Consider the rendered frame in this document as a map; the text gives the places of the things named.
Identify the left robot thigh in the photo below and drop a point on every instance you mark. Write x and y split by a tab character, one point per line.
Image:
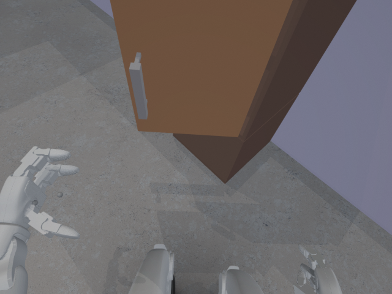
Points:
154	273

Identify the cupboard door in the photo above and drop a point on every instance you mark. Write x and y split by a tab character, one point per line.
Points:
202	60

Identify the right robot thigh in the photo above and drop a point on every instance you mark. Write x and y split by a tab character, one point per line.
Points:
235	281

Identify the robot left forearm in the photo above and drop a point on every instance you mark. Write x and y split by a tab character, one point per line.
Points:
13	252

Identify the robot thigh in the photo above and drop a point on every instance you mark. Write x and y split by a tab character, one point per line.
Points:
154	273
235	281

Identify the handle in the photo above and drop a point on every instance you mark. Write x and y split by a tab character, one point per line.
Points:
136	76

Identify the left robot hand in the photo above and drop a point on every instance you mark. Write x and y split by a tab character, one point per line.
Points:
19	191

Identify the right robot hand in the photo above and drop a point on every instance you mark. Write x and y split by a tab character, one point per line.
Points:
322	280

